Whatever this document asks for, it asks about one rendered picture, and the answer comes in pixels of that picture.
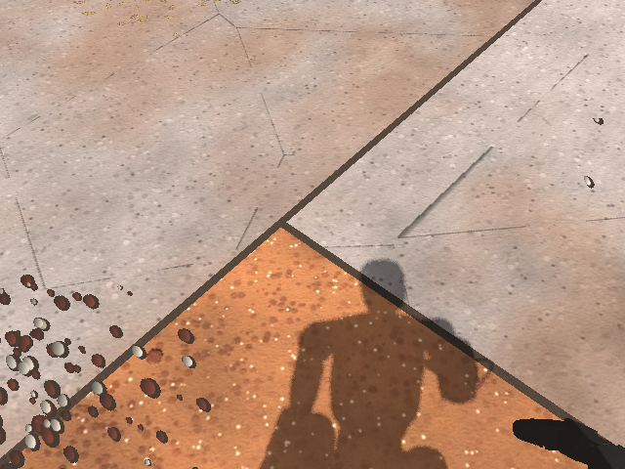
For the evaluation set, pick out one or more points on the robot right hand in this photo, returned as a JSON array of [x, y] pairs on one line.
[[573, 439]]

